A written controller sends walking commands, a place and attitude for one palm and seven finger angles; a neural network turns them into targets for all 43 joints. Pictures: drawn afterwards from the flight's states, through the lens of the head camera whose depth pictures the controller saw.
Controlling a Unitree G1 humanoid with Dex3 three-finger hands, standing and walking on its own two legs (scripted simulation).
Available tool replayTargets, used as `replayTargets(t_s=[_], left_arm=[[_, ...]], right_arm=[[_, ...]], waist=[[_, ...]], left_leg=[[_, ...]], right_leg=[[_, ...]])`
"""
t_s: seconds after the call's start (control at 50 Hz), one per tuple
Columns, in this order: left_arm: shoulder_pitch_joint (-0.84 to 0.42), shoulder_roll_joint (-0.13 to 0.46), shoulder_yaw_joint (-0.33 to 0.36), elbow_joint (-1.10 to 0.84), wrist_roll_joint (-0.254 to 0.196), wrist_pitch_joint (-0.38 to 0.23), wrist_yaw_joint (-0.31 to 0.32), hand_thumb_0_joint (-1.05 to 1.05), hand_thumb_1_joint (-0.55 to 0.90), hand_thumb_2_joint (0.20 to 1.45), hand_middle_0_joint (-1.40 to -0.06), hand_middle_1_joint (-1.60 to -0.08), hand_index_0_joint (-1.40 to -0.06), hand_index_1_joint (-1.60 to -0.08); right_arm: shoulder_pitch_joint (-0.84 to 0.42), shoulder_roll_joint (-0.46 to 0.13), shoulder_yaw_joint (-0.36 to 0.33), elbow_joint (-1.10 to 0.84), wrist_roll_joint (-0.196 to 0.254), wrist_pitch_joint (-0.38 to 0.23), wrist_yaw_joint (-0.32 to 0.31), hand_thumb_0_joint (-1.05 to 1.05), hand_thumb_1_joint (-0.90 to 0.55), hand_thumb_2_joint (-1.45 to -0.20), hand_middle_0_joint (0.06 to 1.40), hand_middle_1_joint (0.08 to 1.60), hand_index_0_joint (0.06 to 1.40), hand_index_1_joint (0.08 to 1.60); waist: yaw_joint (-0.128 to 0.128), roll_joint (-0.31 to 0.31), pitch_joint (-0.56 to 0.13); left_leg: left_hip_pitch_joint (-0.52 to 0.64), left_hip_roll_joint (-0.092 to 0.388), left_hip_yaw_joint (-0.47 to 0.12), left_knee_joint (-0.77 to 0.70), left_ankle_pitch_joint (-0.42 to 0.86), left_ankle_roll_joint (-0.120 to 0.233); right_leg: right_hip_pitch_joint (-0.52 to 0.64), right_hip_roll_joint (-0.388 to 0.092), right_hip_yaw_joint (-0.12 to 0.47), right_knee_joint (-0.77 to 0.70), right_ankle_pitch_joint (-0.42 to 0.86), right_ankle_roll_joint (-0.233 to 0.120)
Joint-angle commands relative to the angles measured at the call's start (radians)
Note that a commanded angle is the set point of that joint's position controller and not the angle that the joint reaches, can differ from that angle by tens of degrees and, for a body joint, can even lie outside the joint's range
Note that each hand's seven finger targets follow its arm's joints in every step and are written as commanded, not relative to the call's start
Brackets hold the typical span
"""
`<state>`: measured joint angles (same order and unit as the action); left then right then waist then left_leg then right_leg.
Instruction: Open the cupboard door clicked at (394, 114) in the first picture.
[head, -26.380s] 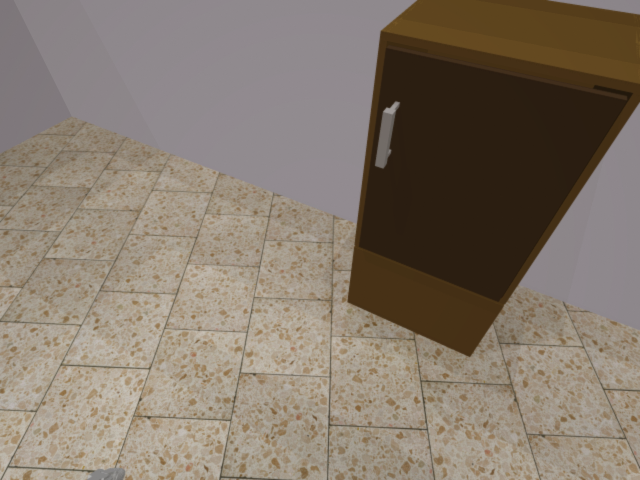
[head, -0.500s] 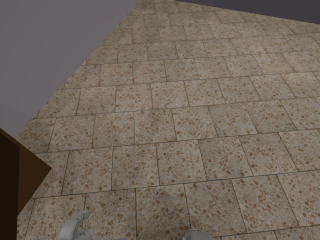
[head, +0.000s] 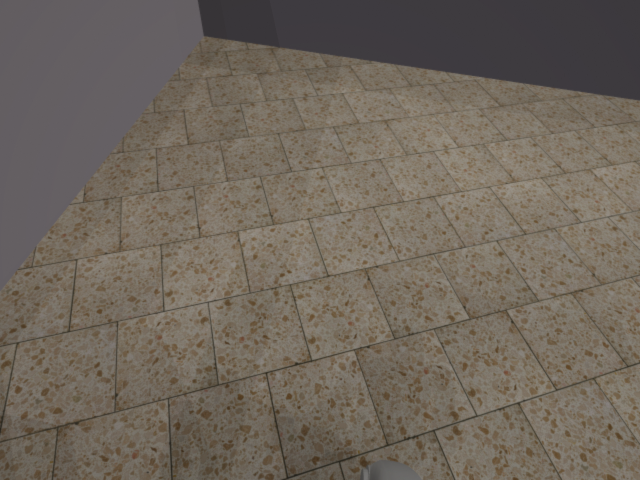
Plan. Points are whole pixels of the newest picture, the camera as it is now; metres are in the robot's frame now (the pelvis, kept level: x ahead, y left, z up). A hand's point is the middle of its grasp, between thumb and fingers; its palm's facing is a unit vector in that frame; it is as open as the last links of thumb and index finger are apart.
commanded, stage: walk to a spot facing it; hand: left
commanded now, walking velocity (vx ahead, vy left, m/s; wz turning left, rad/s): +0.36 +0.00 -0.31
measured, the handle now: out of the picture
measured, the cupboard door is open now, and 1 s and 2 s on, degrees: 41 41 41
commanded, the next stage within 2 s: turn to face it in 0.84 s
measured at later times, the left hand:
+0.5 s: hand (253, 372) +0.29 +0.12 -0.17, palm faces -0.08 -0.98 -0.20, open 7.2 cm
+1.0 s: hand (290, 227) +0.60 +0.10 -0.16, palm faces -0.22 -0.95 -0.21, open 7.3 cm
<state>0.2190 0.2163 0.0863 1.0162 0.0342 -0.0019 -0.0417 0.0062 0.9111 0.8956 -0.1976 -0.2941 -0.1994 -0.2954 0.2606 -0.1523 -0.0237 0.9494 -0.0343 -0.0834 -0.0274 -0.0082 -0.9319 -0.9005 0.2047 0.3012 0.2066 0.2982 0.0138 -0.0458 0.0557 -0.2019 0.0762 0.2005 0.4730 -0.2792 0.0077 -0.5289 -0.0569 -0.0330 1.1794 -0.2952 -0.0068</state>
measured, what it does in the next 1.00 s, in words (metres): walks ahead: right foot, then left foot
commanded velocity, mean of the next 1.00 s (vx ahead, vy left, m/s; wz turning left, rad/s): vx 0.31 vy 0.00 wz -0.16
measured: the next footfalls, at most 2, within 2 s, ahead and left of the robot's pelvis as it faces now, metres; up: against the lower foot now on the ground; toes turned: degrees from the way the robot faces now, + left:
right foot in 0.22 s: +0.23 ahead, -0.15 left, +0.00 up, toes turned -12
left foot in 0.64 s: +0.49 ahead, +0.05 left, +0.00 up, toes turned +1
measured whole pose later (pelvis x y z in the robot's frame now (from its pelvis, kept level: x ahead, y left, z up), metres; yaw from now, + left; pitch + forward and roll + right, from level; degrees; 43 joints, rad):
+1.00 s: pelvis +0.48 -0.07 +0.00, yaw -14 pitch +0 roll +1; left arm 0.17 0.20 0.08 1.02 0.03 0.00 -0.03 0.01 0.93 0.90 -0.20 -0.29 -0.20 -0.30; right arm 0.36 -0.17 -0.03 1.06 -0.03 -0.05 -0.01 0.00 -0.93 -0.90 0.20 0.30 0.20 0.30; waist -0.02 -0.01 0.06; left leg -0.06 0.07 0.27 0.40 -0.32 -0.02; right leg -0.55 -0.10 -0.09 0.77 -0.17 0.00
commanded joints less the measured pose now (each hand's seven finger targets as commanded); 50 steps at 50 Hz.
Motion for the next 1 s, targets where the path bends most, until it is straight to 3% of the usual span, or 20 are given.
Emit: replayTargets(t_s=[0.0,0.1,0.14,0.16,0.18,0.2,0.22,0.26,0.32,0.36,0.52,0.56,0.58,0.6,0.62,0.64,0.7,0.8,0.92,0.98], left_arm=[[-0.094,-0.025,-0.022,-0.107,-0.002,-0.02,-0.01,0.0,0.9,0.9,-0.2,-0.3,-0.2,-0.3],[-0.173,-0.004,-0.023,-0.12,-0.005,-0.021,-0.01,0.0,0.9,0.9,-0.2,-0.3,-0.2,-0.3],[-0.109,0.02,-0.017,-0.096,-0.005,-0.026,-0.007,0.0,0.9,0.9,-0.2,-0.3,-0.2,-0.3],[0.019,0.047,-0.01,-0.056,-0.005,-0.034,-0.003,0.0,0.9,0.9,-0.2,-0.3,-0.2,-0.3],[0.192,0.113,0.011,-0.001,-0.002,-0.049,0.007,0.0,0.9,0.9,-0.2,-0.3,-0.2,-0.3],[0.35,0.237,0.048,0.038,-0.005,-0.055,0.029,0.0,0.9,0.9,-0.2,-0.3,-0.2,-0.3],[0.319,0.277,0.045,0.039,-0.028,-0.049,0.038,0.0,0.9,0.9,-0.2,-0.3,-0.2,-0.3],[0.155,0.171,0.015,-0.007,-0.027,-0.047,0.049,0.0,0.9,0.9,-0.2,-0.3,-0.2,-0.3],[0.034,0.082,-0.011,-0.029,-0.015,-0.065,0.05,0.0,0.9,0.9,-0.2,-0.3,-0.2,-0.3],[0.034,0.07,-0.014,-0.017,-0.014,-0.076,0.046,0.0,0.9,0.9,-0.2,-0.3,-0.2,-0.3],[0.132,0.096,-0.009,0.039,-0.015,-0.09,0.044,0.0,0.9,0.9,-0.2,-0.3,-0.2,-0.3],[0.132,0.1,-0.009,0.049,-0.019,-0.087,0.045,0.0,0.9,0.9,-0.2,-0.3,-0.2,-0.3],[0.116,0.098,-0.008,0.045,-0.021,-0.085,0.047,0.0,0.9,0.9,-0.2,-0.3,-0.2,-0.3],[0.113,0.078,-0.009,0.034,-0.021,-0.083,0.044,0.0,0.9,0.9,-0.2,-0.3,-0.2,-0.3],[0.171,0.026,-0.014,0.015,-0.032,-0.079,0.035,0.0,0.9,0.9,-0.2,-0.3,-0.2,-0.3],[0.105,0.032,-0.02,-0.026,-0.026,-0.089,0.035,0.0,0.9,0.9,-0.2,-0.3,-0.2,-0.3],[0.025,0.023,-0.012,-0.01,-0.01,-0.07,0.021,0.0,0.9,0.9,-0.2,-0.3,-0.2,-0.3],[0.07,-0.041,-0.016,0.001,-0.005,-0.02,0.013,0.0,0.9,0.9,-0.2,-0.3,-0.2,-0.3],[-0.083,-0.026,-0.014,-0.072,-0.007,-0.007,0.001,0.0,0.9,0.9,-0.2,-0.3,-0.2,-0.3],[-0.031,-0.015,-0.026,-0.048,-0.009,-0.024,0.014,0.0,0.9,0.9,-0.2,-0.3,-0.2,-0.3]], right_arm=[[0.179,-0.146,-0.038,0.031,0.0,0.001,0.006,0.0,-0.9,-0.9,0.2,0.3,0.2,0.3],[0.21,-0.168,-0.036,0.065,-0.008,0.019,0.016,0.0,-0.9,-0.9,0.2,0.3,0.2,0.3],[0.199,-0.186,-0.034,0.073,-0.005,0.025,0.015,0.0,-0.9,-0.9,0.2,0.3,0.2,0.3],[0.181,-0.194,-0.03,0.074,0.0,0.026,0.016,0.0,-0.9,-0.9,0.2,0.3,0.2,0.3],[0.156,-0.18,-0.028,0.066,0.014,0.024,0.025,0.0,-0.9,-0.9,0.2,0.3,0.2,0.3],[0.148,-0.114,-0.018,0.026,0.034,0.017,0.029,0.0,-0.9,-0.9,0.2,0.3,0.2,0.3],[0.073,-0.125,-0.03,0.002,0.034,0.018,0.026,0.0,-0.9,-0.9,0.2,0.3,0.2,0.3],[-0.001,-0.12,-0.039,0.01,0.023,0.022,0.021,0.0,-0.9,-0.9,0.2,0.3,0.2,0.3],[0.108,-0.054,-0.031,0.079,0.008,0.054,0.026,0.0,-0.9,-0.9,0.2,0.3,0.2,0.3],[0.118,-0.04,-0.03,0.084,0.008,0.066,0.034,0.0,-0.9,-0.9,0.2,0.3,0.2,0.3],[-0.109,-0.055,-0.037,-0.006,0.015,0.031,0.057,0.0,-0.9,-0.9,0.2,0.3,0.2,0.3],[-0.081,-0.078,-0.04,0.006,0.012,0.024,0.051,0.0,-0.9,-0.9,0.2,0.3,0.2,0.3],[0.016,-0.101,-0.046,0.038,0.008,0.018,0.043,0.0,-0.9,-0.9,0.2,0.3,0.2,0.3],[0.169,-0.162,-0.063,0.083,0.002,0.014,0.034,0.0,-0.9,-0.9,0.2,0.3,0.2,0.3],[0.307,-0.281,-0.09,0.11,-0.017,0.009,0.022,0.0,-0.9,-0.9,0.2,0.3,0.2,0.3],[0.344,-0.296,-0.084,0.116,-0.007,0.024,0.017,0.0,-0.9,-0.9,0.2,0.3,0.2,0.3],[0.117,-0.158,-0.05,0.054,0.001,0.008,0.008,0.0,-0.9,-0.9,0.2,0.3,0.2,0.3],[0.105,-0.116,-0.036,0.067,0.009,-0.007,0.003,0.0,-0.9,-0.9,0.2,0.3,0.2,0.3],[0.139,-0.143,-0.04,0.07,0.004,0.02,0.01,0.0,-0.9,-0.9,0.2,0.3,0.2,0.3],[0.154,-0.143,-0.03,0.095,0.002,0.03,0.009,0.0,-0.9,-0.9,0.2,0.3,0.2,0.3]], waist=[[-0.048,0.161,-0.006],[-0.053,0.178,0.044],[-0.008,0.152,0.009],[0.057,0.124,-0.055],[0.136,0.031,-0.149],[0.185,-0.248,-0.264],[0.162,-0.221,-0.217],[0.083,-0.105,-0.059],[-0.032,-0.04,-0.017],[-0.052,-0.051,0.01],[-0.004,-0.051,0.028],[-0.035,-0.034,0.02],[-0.087,-0.007,-0.013],[-0.144,0.109,-0.097],[-0.17,0.345,-0.224],[-0.173,0.331,-0.23],[-0.071,0.175,-0.01],[-0.009,0.16,-0.009],[-0.036,0.155,0.071],[-0.014,0.123,0.027]], left_leg=[[0.12,0.239,-0.074,-0.249,0.325,0.076],[0.093,0.258,-0.031,-0.233,0.285,0.077],[0.086,0.249,-0.009,-0.127,0.436,0.064],[0.065,0.215,0.023,0.034,0.525,0.039],[-0.1,0.159,0.065,0.286,0.481,0.005],[-0.392,0.004,0.08,0.642,-0.113,-0.042],[-0.509,-0.002,-0.074,0.845,-0.333,-0.033],[-0.525,0.087,-0.187,0.865,-0.142,-0.031],[-0.333,0.105,-0.158,0.654,-0.06,-0.049],[-0.314,0.092,-0.133,0.552,-0.01,-0.057],[-0.324,0.035,-0.096,0.19,0.063,-0.029],[-0.191,-0.006,-0.059,0.109,0.085,-0.016],[-0.033,-0.029,-0.052,0.049,0.109,-0.003],[0.202,0.032,-0.15,0.012,0.106,0.033],[0.427,0.308,-0.523,-0.069,0.077,0.144],[0.395,0.414,-0.68,-0.181,0.065,0.21],[0.063,0.332,-0.447,-0.256,-0.02,0.125],[0.026,0.244,-0.127,-0.279,0.257,0.091],[-0.001,0.252,-0.03,-0.267,0.229,0.099],[-0.011,0.221,-0.042,-0.147,0.339,0.087]], right_leg=[[-0.078,-0.047,-0.03,-0.246,0.07,0.002],[0.056,-0.01,-0.097,-0.48,0.076,-0.022],[0.203,0.03,-0.132,-0.53,0.064,-0.047],[0.373,0.058,-0.142,-0.597,0.072,-0.065],[0.655,-0.01,-0.033,-0.64,0.029,-0.112],[0.893,-0.305,0.44,-0.772,0.019,-0.229],[0.822,-0.407,0.606,-0.897,0.042,-0.29],[0.557,-0.34,0.427,-0.913,0.084,-0.234],[0.308,-0.234,0.174,-0.97,0.134,-0.179],[0.275,-0.199,0.126,-1.003,0.11,-0.177],[0.48,-0.201,0.096,-0.934,0.318,-0.161],[0.461,-0.185,0.07,-0.851,0.441,-0.138],[0.409,-0.153,0.029,-0.72,0.517,-0.115],[0.275,-0.094,-0.002,-0.495,0.444,-0.078],[0.034,0.045,-0.097,-0.146,0.046,-0.026],[-0.059,0.077,-0.01,0.072,-0.255,-0.037],[-0.127,-0.057,0.065,0.176,-0.027,-0.021],[-0.062,-0.07,0.025,-0.068,0.082,0.008],[0.005,-0.054,-0.056,-0.394,0.134,0.009],[0.21,-0.005,-0.094,-0.547,0.158,-0.006]])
